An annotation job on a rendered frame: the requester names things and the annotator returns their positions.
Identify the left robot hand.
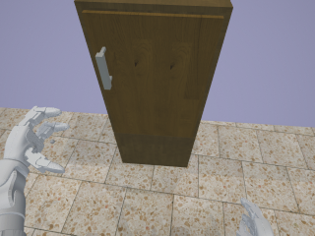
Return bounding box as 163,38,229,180
3,106,70,174

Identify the right robot hand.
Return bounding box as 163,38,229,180
236,198,275,236

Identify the cupboard door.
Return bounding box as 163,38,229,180
82,10,224,138

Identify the handle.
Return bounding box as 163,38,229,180
95,46,112,90

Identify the robot left forearm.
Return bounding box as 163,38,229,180
0,158,30,236

